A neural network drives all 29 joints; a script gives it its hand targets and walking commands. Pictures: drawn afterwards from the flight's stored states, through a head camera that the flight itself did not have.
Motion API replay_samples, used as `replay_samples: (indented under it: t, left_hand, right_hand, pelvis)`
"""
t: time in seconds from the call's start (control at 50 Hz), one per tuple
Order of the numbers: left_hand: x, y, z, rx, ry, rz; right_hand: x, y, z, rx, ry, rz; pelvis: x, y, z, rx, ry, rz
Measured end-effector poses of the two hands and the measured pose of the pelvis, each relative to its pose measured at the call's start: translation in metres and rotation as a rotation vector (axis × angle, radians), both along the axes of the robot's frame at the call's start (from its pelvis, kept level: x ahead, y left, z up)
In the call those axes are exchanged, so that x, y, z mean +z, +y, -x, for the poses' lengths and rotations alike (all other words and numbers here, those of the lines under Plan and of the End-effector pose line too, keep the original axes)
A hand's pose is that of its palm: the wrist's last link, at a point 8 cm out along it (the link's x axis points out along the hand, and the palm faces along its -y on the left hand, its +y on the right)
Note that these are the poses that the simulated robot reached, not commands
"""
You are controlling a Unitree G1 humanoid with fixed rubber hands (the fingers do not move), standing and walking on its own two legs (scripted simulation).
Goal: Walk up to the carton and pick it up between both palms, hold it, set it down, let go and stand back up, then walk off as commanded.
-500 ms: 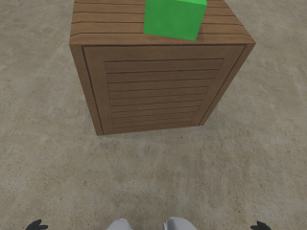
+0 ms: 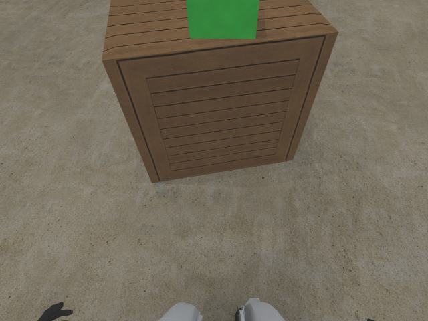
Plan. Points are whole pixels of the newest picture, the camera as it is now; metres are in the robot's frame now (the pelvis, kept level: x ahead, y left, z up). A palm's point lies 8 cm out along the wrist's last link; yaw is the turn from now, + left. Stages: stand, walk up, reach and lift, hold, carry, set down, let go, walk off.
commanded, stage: walk off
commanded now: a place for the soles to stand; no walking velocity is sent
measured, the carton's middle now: (223, 4) +1.08 +0.02 +0.08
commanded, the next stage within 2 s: none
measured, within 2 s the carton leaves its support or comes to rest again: neither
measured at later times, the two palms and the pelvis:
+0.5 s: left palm out of the picture -0.08 +0.41 -0.10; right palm out of the picture -0.07 -0.22 -0.03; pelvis -0.13 +0.10 +0.04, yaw -2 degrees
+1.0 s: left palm out of the picture -0.04 +0.48 -0.14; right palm out of the picture -0.16 -0.16 -0.04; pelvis -0.13 +0.17 +0.00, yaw -5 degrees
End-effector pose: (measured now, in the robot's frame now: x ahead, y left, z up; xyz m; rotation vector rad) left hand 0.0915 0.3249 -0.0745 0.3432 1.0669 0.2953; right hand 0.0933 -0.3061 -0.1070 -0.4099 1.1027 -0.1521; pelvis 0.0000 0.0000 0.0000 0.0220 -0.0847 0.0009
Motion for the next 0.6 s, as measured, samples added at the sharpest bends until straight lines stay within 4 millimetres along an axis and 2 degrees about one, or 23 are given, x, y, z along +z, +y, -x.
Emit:
replay_samples:
  t: [0.14, 0.2, 0.24, 0.3, 0.38, 0.46, 0.54, 0.6]
  left_hand:
    - [-0.033, 0.021, 0.04, 0.002, -0.009, 0.067]
    - [-0.052, 0.033, 0.057, 0.003, -0.012, 0.104]
    - [-0.056, 0.039, 0.067, -0.003, 0.002, 0.122]
    - [-0.052, 0.049, 0.085, -0.002, 0.007, 0.142]
    - [-0.042, 0.065, 0.123, 0.017, 0.08, 0.148]
    - [-0.029, 0.081, 0.161, 0.04, 0.165, 0.142]
    - [-0.015, 0.097, 0.187, 0.064, 0.19, 0.122]
    - [-0.011, 0.109, 0.205, 0.074, 0.182, 0.087]
  right_hand:
    - [0.007, 0.02, 0.052, -0.003, 0.014, 0.05]
    - [0.012, 0.034, 0.084, -0.016, 0.023, 0.076]
    - [0.021, 0.042, 0.106, -0.037, 0.024, 0.089]
    - [0.039, 0.052, 0.127, -0.045, 0.043, 0.116]
    - [0.061, 0.065, 0.139, -0.039, 0.045, 0.127]
    - [0.075, 0.077, 0.151, -0.042, 0.044, 0.117]
    - [0.077, 0.087, 0.167, -0.046, 0.051, 0.1]
    - [0.063, 0.094, 0.176, -0.047, 0.041, 0.078]
  pelvis:
    - [-0.012, 0.028, 0.043, 0.001, -0.017, 0.039]
    - [-0.019, 0.046, 0.065, -0.008, -0.038, 0.052]
    - [-0.016, 0.056, 0.076, -0.021, -0.052, 0.064]
    - [-0.004, 0.068, 0.093, -0.014, -0.043, 0.085]
    - [0.015, 0.082, 0.112, -0.022, -0.004, 0.098]
    - [0.031, 0.093, 0.124, -0.036, 0.039, 0.104]
    - [0.038, 0.101, 0.136, -0.04, 0.071, 0.1]
    - [0.031, 0.107, 0.144, -0.047, 0.062, 0.083]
